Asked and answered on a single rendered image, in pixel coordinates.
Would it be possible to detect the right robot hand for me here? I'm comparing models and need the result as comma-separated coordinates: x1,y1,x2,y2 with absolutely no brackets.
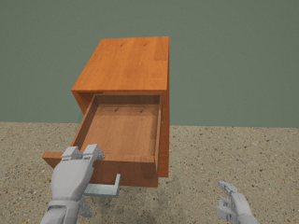
216,180,253,224

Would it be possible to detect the cabinet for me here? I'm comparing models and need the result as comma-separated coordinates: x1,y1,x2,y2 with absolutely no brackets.
71,36,170,178

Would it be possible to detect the robot right forearm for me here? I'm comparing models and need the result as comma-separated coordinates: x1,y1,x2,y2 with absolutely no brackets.
236,214,260,224

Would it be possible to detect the drawer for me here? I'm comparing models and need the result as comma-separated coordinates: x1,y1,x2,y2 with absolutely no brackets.
41,93,163,188

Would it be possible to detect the robot left forearm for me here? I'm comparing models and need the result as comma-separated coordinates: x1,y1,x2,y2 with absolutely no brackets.
40,199,80,224

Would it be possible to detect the left robot hand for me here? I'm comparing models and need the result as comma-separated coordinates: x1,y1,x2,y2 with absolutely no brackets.
50,144,105,217

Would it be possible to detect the handle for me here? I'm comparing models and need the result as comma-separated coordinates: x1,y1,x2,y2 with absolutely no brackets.
83,174,121,199

